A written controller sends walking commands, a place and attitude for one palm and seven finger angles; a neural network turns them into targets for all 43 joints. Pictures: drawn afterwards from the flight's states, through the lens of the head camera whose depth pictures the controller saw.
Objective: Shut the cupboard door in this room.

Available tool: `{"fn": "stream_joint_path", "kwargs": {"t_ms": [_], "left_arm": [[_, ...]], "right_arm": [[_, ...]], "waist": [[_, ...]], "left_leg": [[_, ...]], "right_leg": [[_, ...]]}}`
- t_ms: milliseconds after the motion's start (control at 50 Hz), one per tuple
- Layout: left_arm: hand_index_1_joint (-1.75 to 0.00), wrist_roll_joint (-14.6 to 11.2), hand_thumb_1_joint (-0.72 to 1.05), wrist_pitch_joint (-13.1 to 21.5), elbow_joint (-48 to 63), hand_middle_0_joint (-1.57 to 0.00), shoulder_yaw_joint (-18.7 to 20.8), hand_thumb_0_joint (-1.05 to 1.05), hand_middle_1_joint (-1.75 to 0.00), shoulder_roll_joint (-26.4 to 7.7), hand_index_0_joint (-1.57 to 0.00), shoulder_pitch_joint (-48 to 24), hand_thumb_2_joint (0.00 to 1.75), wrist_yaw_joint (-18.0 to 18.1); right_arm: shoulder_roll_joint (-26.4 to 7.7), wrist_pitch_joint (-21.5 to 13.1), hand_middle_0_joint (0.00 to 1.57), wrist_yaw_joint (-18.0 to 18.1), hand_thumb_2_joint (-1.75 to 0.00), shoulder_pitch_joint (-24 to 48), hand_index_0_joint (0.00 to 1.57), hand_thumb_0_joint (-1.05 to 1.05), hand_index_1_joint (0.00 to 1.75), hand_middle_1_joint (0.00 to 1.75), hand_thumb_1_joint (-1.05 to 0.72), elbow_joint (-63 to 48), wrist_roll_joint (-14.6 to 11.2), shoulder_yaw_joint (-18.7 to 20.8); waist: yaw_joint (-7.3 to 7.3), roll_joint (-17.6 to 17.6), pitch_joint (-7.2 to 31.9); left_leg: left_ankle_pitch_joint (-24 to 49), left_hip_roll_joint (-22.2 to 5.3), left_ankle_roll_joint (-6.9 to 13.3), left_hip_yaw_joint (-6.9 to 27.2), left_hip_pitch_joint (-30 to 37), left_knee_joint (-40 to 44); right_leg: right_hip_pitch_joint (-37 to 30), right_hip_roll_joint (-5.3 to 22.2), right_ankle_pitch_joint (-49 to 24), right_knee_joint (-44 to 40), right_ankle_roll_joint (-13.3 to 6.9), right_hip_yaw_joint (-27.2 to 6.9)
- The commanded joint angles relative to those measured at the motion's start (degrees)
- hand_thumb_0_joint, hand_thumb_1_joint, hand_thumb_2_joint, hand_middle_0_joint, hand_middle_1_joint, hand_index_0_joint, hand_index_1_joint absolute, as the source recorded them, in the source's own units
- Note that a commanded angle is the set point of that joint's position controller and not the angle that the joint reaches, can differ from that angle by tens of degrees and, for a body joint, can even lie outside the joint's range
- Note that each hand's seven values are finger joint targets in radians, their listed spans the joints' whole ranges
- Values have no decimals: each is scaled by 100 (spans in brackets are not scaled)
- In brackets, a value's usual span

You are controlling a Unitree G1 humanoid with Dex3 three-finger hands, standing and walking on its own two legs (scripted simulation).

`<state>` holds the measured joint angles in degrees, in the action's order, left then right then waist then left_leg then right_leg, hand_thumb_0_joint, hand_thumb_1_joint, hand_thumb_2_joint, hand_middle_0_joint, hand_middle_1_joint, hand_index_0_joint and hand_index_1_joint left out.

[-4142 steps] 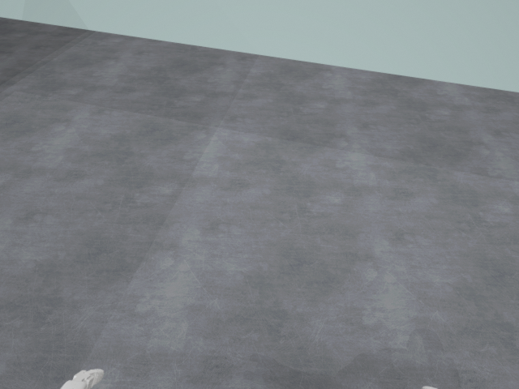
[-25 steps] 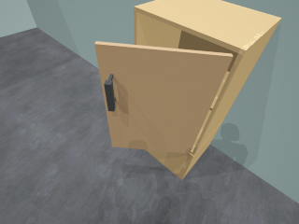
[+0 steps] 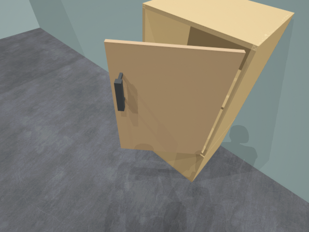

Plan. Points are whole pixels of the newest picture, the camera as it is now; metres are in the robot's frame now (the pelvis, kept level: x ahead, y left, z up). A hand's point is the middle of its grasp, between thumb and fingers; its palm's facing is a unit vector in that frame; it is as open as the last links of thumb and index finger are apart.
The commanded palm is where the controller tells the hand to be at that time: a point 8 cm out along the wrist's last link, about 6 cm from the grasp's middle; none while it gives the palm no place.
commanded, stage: come to a stop and stand still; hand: left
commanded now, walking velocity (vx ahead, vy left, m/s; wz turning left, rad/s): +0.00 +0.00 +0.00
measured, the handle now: (121, 92) +0.55 +0.16 +0.03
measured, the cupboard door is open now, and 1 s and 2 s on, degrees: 38 38 38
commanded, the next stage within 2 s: look again from close up in 0.02 s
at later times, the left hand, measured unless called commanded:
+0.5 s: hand out of the picture -0.01 +0.14 -0.18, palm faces +0.04 -0.99 -0.16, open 7.4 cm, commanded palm none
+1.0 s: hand out of the picture +0.03 +0.13 -0.18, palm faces +0.04 -0.99 -0.13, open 7.4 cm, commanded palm none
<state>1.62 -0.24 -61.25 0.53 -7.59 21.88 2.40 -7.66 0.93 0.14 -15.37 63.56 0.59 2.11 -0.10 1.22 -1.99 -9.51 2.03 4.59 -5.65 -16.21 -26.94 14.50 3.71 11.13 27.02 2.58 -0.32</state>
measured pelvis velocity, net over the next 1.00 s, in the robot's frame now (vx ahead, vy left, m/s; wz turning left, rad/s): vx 0.06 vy -0.02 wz -0.02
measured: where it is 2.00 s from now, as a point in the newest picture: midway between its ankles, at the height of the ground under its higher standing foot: outside the picture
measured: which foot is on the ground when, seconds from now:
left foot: down 0.00-1.00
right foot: down 0.00-1.00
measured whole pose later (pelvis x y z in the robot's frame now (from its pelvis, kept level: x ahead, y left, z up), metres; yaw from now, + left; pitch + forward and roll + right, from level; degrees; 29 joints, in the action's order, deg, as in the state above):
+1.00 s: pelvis +0.06 -0.02 +0.00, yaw -1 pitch +0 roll +0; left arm 1.4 0.6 -62.4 1.5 -6.9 22.3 1.3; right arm -6.7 -0.3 0.4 -17.8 65.4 0.8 1.6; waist -0.1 1.9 -0.3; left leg -16.3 0.3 2.7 -5.6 -13.2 -29.6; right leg 11.5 1.9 17.2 28.9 1.3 -0.6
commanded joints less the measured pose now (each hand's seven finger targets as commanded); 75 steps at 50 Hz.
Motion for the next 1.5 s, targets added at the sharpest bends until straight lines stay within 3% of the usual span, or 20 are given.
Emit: {"fn": "stream_joint_path", "kwargs": {"t_ms": [0, 220, 680, 720, 800, 920, 1020, 1040, 1080, 1120, 1160, 1200, 1260, 1300, 1340, 1380, 1420, 1440, 1460, 1480], "left_arm": [[-30, 17, 90, 102, 126, -20, 51, 0, -30, -410, -20, 507, 90, 28], [-30, 18, 90, 109, 92, -20, 59, 0, -30, -376, -20, 528, 90, 23], [-30, -26, 90, 158, 108, -20, 55, 0, -30, -395, -20, 280, 90, 37], [-30, -24, 90, 176, 40, -20, 48, 0, -30, -385, -20, 307, 90, 15], [-30, 6, 90, 125, 51, -20, 118, 0, -30, -401, -20, 349, 90, -35], [-30, -6, 90, 171, 33, -20, 156, 0, -30, -356, -20, 505, 90, -90], [-30, -18, 90, 215, 17, -20, 170, 0, -30, -266, -20, 505, 90, -112], [-30, -15, 90, 217, 43, -20, 158, 0, -30, -237, -20, 467, 90, -105], [-30, -22, 90, 216, -33, -20, 120, 0, -30, -121, -20, 520, 90, -39], [-30, -61, 90, 209, -133, -20, 118, 0, -30, -192, -20, 667, 90, 37], [-30, -86, 90, 185, -116, -20, 161, 0, -30, -421, -20, 677, 90, 93], [-30, -80, 90, 124, 41, -20, 222, 0, -30, -569, -20, 542, 90, 134], [-30, -62, 90, 43, 284, -20, 283, 0, -30, -596, -20, 213, 90, 131], [-30, -65, 90, -5, 458, -20, 303, 0, -30, -512, -20, -99, 90, 108], [-30, -79, 90, -59, 598, -20, 296, 0, -30, -339, -20, -344, 90, 85], [-30, -78, 90, -114, 698, -20, 327, 0, -30, -349, -20, -421, 90, 62], [-30, -56, 90, -93, 662, -20, 326, 0, -30, -268, -20, -189, 90, 36], [-30, -49, 90, -67, 557, -20, 323, 0, -30, -341, -20, 39, 90, 27], [-30, -23, 90, -13, 459, -20, 341, 0, -30, -517, -20, 203, 90, 28], [-30, 15, 90, 53, 444, -20, 369, 0, -30, -885, -20, 148, 90, 57]], "right_arm": [[-624, -122, 20, 65, -90, -197, 20, 0, 30, 30, -90, -203, -14, 121], [-580, -119, 20, 69, -90, -249, 20, 0, 30, 30, -90, -174, -18, 102], [-458, -172, 20, 85, -90, -269, 20, 0, 30, 30, -90, -26, -28, 25], [-470, -181, 20, 84, -90, -338, 20, 0, 30, 30, -90, 49, -10, 15], [-505, -146, 20, 74, -90, -319, 20, 0, 30, 30, -90, 29, 33, 44], [-461, -223, 20, 81, -90, -381, 20, 0, 30, 30, -90, -18, 19, 51], [-538, -334, 20, 119, -90, -579, 20, 0, 30, 30, -90, 45, -2, 70], [-547, -350, 20, 136, -90, -648, 20, 0, 30, 30, -90, 65, -11, 80], [-538, -366, 20, 210, -90, -651, 20, 0, 30, 30, -90, 124, -10, 33], [-452, -360, 20, 287, -90, -624, 20, 0, 30, 30, -90, 163, -18, -7], [-450, -298, 20, 331, -90, -567, 20, 0, 30, 30, -90, 100, -46, 30], [-523, -218, 20, 356, -90, -568, 20, 0, 30, 30, -90, 7, -57, 117], [-635, -116, 20, 365, -90, -556, 20, 0, 30, 30, -90, -29, -28, 231], [-671, -87, 20, 345, -90, -509, 20, 0, 30, 30, -90, -74, -1, 279], [-734, -99, 20, 308, -90, -447, 20, 0, 30, 30, -90, -109, 30, 282], [-779, -105, 20, 306, -90, -282, 20, 0, 30, 30, -90, -218, 69, 259], [-801, -97, 20, 293, -90, 26, 20, 0, 30, 30, -90, -309, 93, 220], [-823, -107, 20, 280, -90, 144, 20, 0, 30, 30, -90, -310, 73, 227], [-773, -108, 20, 258, -90, 143, 20, 0, 30, 30, -90, -323, 34, 231], [-521, -70, 20, 226, -90, 21, 20, 0, 30, 30, -90, -382, -28, 209]], "waist": [[5, -194, -289], [10, -177, -410], [15, -50, -215], [31, -12, -102], [-1, -17, -473], [-14, -1, -685], [37, -381, -457], [52, -425, -392], [7, -452, -168], [-15, -215, 34], [20, 0, 95], [60, 44, 255], [134, -55, 323], [176, -345, 221], [180, -885, 13], [113, -977, -125], [-111, -892, -44], [-244, -942, 165], [-292, -708, 422], [-151, 401, 513]], "left_leg": [[-1786, -854, -201, 1148, -144, 1182], [-1783, -830, -229, 1114, -190, 1175], [-689, -763, -283, 859, 235, 849], [-1192, -761, -287, 866, 305, 897], [-2096, -740, -241, 904, -2, 893], [-1951, -772, -160, 880, -41, 705], [-1160, -1010, 1, 992, 462, 663], [-619, -1110, 67, 1081, 605, 671], [1675, -1161, 90, 909, 924, 368], [3444, -965, -98, 572, 1107, -173], [3621, -814, -285, 379, 1095, -356], [3742, -808, -304, 293, 1183, -489], [3932, -959, -251, 303, 1437, -561], [3959, -1221, -58, 545, 1532, -261], [4397, -1669, 415, 907, 1480, 137], [4162, -1856, 617, 1006, 1175, 366], [3769, -1704, 461, 856, 1060, 250], [3513, -1575, 275, 742, 1076, -56], [2696, -1282, 4, 562, 867, -536], [668, -688, -355, 224, 258, -1078]], "right_leg": [[282, 106, 715, -458, -317, -262], [380, 109, 801, -514, -311, -304], [165, 219, 182, -640, -360, -394], [85, 173, 690, -718, -351, -373], [337, 141, 1714, -732, -436, -470], [388, 166, 1481, -576, -563, -515], [344, 30, 506, 35, -570, -164], [327, -47, 159, 217, -523, -39], [126, -30, -586, 322, -413, 60], [-250, 134, -1981, 126, -399, -135], [-481, 279, -3641, 232, -350, -192], [-425, 326, -4152, 528, -332, -166], [-67, 230, -3493, 712, -293, -88], [291, 32, -1770, 976, -250, -14], [567, -229, 1079, 1448, -223, 108], [598, -149, 1782, 1671, -284, -26], [279, -134, 1273, 1153, -312, 136], [-43, -73, 534, 599, -288, 202], [-559, 71, -844, -121, -264, 43], [-919, 745, -2817, -304, -424, -863]]}}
